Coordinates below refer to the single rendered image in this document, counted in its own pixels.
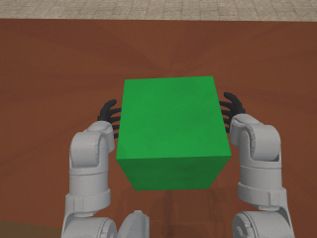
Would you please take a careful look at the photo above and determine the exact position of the carton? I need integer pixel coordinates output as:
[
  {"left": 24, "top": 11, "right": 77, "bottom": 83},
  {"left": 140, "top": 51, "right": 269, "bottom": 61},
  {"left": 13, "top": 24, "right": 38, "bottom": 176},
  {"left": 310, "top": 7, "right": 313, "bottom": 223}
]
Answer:
[{"left": 116, "top": 75, "right": 232, "bottom": 190}]

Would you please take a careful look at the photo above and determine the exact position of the robot left hand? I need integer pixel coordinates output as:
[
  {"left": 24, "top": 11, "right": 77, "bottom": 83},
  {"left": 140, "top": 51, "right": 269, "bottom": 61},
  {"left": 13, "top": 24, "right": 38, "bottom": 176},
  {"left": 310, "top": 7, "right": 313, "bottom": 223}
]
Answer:
[{"left": 97, "top": 99, "right": 122, "bottom": 139}]

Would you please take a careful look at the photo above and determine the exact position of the robot right hand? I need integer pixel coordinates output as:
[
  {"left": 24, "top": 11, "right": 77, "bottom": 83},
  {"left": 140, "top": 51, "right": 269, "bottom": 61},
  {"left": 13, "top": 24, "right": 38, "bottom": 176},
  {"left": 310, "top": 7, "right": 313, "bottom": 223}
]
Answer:
[{"left": 219, "top": 92, "right": 246, "bottom": 133}]

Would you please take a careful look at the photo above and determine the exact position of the robot left forearm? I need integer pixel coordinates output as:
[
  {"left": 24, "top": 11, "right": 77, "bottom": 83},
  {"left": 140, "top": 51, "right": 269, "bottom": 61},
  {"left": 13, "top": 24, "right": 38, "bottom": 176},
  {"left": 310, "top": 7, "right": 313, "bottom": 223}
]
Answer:
[{"left": 60, "top": 120, "right": 115, "bottom": 238}]

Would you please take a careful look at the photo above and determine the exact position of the robot right forearm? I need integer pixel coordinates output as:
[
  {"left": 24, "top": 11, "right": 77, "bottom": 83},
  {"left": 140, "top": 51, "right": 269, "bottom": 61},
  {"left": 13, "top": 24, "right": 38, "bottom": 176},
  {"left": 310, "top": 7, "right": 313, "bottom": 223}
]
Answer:
[{"left": 229, "top": 113, "right": 295, "bottom": 238}]

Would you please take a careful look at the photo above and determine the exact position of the robot left thigh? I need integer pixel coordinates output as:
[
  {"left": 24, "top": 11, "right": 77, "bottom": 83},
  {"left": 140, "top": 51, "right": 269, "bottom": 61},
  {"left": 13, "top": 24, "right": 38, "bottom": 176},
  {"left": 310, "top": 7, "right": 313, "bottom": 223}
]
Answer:
[{"left": 117, "top": 212, "right": 150, "bottom": 238}]

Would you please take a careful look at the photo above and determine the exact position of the robot left upper arm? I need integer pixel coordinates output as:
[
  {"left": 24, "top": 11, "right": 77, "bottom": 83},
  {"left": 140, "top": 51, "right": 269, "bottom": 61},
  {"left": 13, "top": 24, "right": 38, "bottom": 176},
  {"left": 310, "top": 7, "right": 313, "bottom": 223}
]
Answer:
[{"left": 62, "top": 217, "right": 117, "bottom": 238}]

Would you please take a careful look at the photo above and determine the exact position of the robot right upper arm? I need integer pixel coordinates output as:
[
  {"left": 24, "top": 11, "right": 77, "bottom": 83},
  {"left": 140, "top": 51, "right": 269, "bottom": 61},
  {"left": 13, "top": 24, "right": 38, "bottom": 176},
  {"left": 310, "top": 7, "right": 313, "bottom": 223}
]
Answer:
[{"left": 232, "top": 211, "right": 294, "bottom": 238}]

